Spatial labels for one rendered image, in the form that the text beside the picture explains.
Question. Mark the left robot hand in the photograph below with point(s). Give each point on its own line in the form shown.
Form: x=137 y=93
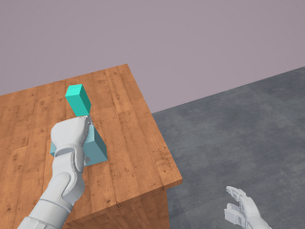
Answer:
x=72 y=131

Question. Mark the right robot hand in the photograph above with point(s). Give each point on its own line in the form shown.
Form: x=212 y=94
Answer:
x=247 y=207

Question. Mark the right robot forearm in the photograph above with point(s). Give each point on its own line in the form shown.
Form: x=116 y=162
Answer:
x=255 y=222

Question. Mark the table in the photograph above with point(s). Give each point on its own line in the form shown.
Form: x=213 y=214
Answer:
x=127 y=191

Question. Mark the sponge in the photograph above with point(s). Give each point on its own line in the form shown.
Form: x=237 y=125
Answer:
x=94 y=147

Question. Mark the left robot forearm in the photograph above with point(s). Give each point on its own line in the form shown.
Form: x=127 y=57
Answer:
x=65 y=188

